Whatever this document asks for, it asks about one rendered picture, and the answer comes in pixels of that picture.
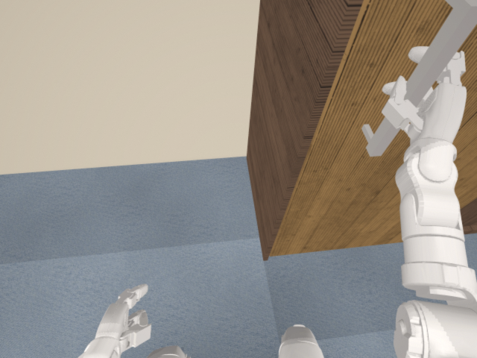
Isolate robot left hand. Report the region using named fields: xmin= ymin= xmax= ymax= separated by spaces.
xmin=95 ymin=284 xmax=151 ymax=354

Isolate handle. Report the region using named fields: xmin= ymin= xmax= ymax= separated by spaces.
xmin=361 ymin=0 xmax=477 ymax=157

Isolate robot left forearm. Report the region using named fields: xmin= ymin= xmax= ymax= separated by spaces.
xmin=78 ymin=336 xmax=121 ymax=358

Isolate wardrobe door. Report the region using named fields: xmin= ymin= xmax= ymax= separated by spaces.
xmin=460 ymin=199 xmax=477 ymax=227
xmin=270 ymin=0 xmax=477 ymax=257

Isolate robot right upper arm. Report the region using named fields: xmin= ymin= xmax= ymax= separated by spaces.
xmin=394 ymin=300 xmax=477 ymax=358

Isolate right robot thigh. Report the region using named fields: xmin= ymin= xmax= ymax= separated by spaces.
xmin=278 ymin=326 xmax=324 ymax=358

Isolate robot right hand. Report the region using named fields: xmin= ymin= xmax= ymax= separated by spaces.
xmin=382 ymin=46 xmax=467 ymax=145

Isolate robot right forearm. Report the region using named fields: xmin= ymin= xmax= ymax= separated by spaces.
xmin=395 ymin=138 xmax=477 ymax=312

